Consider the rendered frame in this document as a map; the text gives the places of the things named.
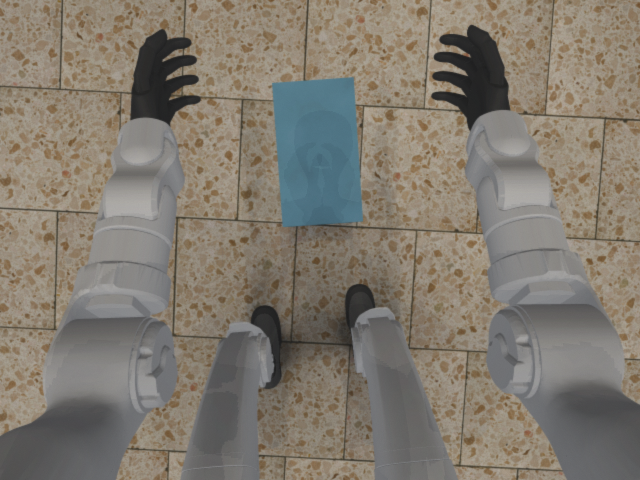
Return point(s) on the robot right hand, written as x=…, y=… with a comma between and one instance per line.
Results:
x=485, y=86

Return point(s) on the left robot upper arm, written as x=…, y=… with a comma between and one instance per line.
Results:
x=102, y=378

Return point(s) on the left robot forearm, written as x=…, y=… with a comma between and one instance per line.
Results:
x=126, y=274

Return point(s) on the right robot upper arm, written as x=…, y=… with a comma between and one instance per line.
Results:
x=564, y=363

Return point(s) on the right robot shin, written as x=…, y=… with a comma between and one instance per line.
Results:
x=379, y=312

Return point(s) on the robot shin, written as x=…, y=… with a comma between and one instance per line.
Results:
x=379, y=312
x=243, y=327

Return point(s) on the left robot shin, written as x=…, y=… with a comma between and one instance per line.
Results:
x=243, y=327

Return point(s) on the robot left hand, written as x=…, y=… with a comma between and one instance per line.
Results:
x=150, y=91

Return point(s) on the carton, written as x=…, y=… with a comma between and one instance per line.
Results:
x=317, y=150

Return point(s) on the right robot forearm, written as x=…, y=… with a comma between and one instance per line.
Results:
x=531, y=262

